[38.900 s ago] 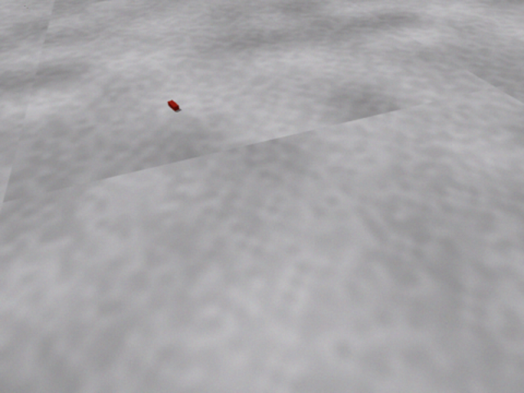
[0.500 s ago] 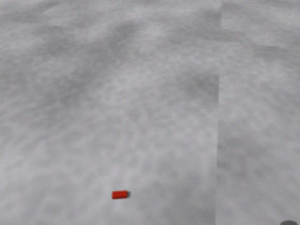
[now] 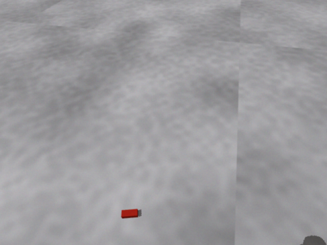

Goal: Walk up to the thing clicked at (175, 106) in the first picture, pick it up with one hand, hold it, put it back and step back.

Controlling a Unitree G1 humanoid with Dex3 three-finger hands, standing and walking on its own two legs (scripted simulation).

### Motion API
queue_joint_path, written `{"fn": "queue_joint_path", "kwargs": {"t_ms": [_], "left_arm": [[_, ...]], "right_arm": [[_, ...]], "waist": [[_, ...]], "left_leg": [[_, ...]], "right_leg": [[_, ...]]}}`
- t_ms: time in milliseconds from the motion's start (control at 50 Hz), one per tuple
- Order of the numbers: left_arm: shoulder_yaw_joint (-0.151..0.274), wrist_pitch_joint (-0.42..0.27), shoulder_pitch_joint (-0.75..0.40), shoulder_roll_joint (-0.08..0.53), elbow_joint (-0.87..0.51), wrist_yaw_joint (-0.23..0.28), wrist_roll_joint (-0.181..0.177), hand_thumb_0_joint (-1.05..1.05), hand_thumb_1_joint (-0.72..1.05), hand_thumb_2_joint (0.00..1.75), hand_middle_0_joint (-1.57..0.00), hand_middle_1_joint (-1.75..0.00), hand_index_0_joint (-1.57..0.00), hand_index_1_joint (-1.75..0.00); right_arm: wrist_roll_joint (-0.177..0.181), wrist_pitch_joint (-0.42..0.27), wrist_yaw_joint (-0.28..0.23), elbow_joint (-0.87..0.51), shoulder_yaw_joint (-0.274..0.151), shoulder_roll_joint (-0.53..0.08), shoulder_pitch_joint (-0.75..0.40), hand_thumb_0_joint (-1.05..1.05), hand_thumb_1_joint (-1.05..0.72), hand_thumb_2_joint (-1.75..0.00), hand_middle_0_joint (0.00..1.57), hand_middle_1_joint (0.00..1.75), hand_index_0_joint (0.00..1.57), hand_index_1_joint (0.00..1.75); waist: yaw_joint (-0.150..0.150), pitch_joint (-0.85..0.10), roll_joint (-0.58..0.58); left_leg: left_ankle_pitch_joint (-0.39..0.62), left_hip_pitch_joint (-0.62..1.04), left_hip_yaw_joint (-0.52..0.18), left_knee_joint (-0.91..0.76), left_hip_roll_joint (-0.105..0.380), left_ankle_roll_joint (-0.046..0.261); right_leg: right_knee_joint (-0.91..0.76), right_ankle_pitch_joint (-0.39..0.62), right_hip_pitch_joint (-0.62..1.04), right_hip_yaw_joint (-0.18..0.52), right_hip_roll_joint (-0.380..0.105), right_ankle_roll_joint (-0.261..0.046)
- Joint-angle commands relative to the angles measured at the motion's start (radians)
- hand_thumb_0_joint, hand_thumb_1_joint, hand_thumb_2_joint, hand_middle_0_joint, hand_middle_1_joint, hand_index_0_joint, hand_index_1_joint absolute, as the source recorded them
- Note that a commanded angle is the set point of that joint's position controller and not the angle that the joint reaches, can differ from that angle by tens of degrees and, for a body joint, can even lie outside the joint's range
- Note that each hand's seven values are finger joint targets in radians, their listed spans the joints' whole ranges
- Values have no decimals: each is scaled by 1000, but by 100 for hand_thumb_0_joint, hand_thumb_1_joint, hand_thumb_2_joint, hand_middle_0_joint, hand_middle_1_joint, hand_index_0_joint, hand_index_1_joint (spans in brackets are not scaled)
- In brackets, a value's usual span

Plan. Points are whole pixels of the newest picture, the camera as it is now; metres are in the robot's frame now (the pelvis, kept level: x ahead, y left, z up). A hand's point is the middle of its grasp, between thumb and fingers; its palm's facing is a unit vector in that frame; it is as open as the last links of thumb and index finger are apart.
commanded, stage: stand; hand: left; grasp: from above
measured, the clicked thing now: (129, 213) +0.46 +0.24 -0.77
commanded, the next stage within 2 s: step back in 0.58 s
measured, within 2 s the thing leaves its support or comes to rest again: neither
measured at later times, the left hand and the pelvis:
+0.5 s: hand out of the picture +0.08 +0.25 -0.15, palm faces +0.00 -0.94 -0.34, open 7.4 cm; pelvis +0.00 +0.00 +0.00, yaw +0 degrees
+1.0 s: hand out of the picture +0.08 +0.31 -0.18, palm faces -0.04 -0.93 -0.37, open 7.4 cm; pelvis -0.07 +0.04 -0.02, yaw -2 degrees
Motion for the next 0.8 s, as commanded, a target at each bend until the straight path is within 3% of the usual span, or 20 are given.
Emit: {"fn": "queue_joint_path", "kwargs": {"t_ms": [0, 120, 160, 300, 400, 540, 560, 600, 640, 680, 720, 740, 760, 780], "left_arm": [[40, -25, -33, 215, -56, 17, 2, 0, 90, 90, -20, -30, -20, -30], [40, -26, -26, 215, -57, 16, 0, 0, 90, 90, -20, -30, -20, -30], [41, -24, -43, 222, -59, 17, 0, 0, 90, 90, -20, -30, -20, -30], [37, -23, -31, 215, -59, 13, 1, 0, 90, 90, -20, -30, -20, -30], [39, -27, -31, 225, -67, 13, 0, 0, 90, 90, -20, -30, -20, -30], [36, -27, -27, 226, -67, 12, 1, 0, 90, 90, -20, -30, -20, -30], [75, -17, -15, 305, -97, 18, -19, 0, 90, 90, -20, -30, -20, -30], [82, -13, 10, 299, -127, 24, -22, 0, 90, 90, -20, -30, -20, -30], [89, -7, 2, 306, -167, 24, -18, 0, 90, 90, -20, -30, -20, -30], [95, 0, -33, 323, -207, 25, -11, 0, 90, 90, -20, -30, -20, -30], [100, 7, -76, 342, -249, 29, 5, 0, 90, 90, -20, -30, -20, -30], [99, 10, -104, 343, -273, 29, 12, 0, 90, 90, -20, -30, -20, -30], [96, 14, -120, 334, -286, 29, 11, 0, 90, 90, -20, -30, -20, -30], [90, 17, -134, 320, -300, 30, 11, 0, 90, 90, -20, -30, -20, -30]], "right_arm": [[-4, -22, -17, -59, -39, -197, -37, 0, -90, -90, 20, 30, 20, 30], [-1, -24, -17, -58, -39, -203, -41, 0, -90, -90, 20, 30, 20, 30], [-2, -22, -17, -58, -36, -197, -32, 0, -90, -90, 20, 30, 20, 30], [-3, -22, -14, -60, -40, -208, -43, 0, -90, -90, 20, 30, 20, 30], [-2, -23, -12, -63, -41, -206, -39, 0, -90, -90, 20, 30, 20, 30], [-2, -20, -10, -60, -39, -203, -34, 0, -90, -90, 20, 30, 20, 30], [4, 1, -5, -82, -55, -248, -70, 0, -90, -90, 20, 30, 20, 30], [15, 9, -3, -102, -55, -223, -36, 0, -90, -90, 20, 30, 20, 30], [18, 19, -1, -127, -65, -228, -22, 0, -90, -90, 20, 30, 20, 30], [17, 32, 2, -143, -68, -214, 2, 0, -90, -90, 20, 30, 20, 30], [9, 48, 10, -163, -80, -208, 32, 0, -90, -90, 20, 30, 20, 30], [10, 52, 12, -167, -82, -202, 78, 0, -90, -90, 20, 30, 20, 30], [13, 51, 15, -171, -85, -208, 92, 0, -90, -90, 20, 30, 20, 30], [12, 46, 15, -174, -85, -204, 119, 0, -90, -90, 20, 30, 20, 30]], "waist": [[0, -80, -26], [5, -102, -13], [-4, -80, -24], [1, -68, -21], [-1, -80, -22], [-2, -68, -28], [3, 49, -47], [-7, -27, -50], [-10, -116, -92], [-16, -136, -150], [-25, -118, -225], [-45, -116, -255], [-50, -106, -244], [-63, -99, -235]], "left_leg": [[203, -1, -49, -41, 86, 48], [269, 20, -47, -36, 92, 49], [214, -11, -43, -53, 86, 47], [183, 1, -48, -59, 90, 47], [191, -1, -43, -53, 90, 49], [138, -14, -50, -66, 89, 49], [248, -99, -59, 39, 64, 67], [277, -93, -32, 108, 52, 68], [225, -69, -2, 222, 15, 73], [65, -89, 26, 337, -39, 62], [-223, -104, 14, 488, -79, 75], [-279, -108, -6, 495, -64, 86], [-257, -94, -16, 487, -61, 92], [-148, -101, -11, 361, -42, 94]], "right_leg": [[-47, 191, 30, 74, -95, -32], [-33, 266, 55, 74, -99, -36], [-45, 210, 51, 75, -95, -31], [-52, 157, 23, 71, -91, -34], [-52, 192, 37, 83, -98, -38], [-59, 137, 27, 79, -94, -36], [17, 319, -57, 108, -86, -42], [50, 384, -28, 112, -101, -78], [55, 400, -37, 157, -143, -126], [36, 383, -76, 213, -212, -188], [36, 339, -181, 254, -282, -252], [57, 318, -198, 248, -293, -256], [97, 316, -233, 223, -273, -242], [158, 299, -208, 187, -233, -200]]}}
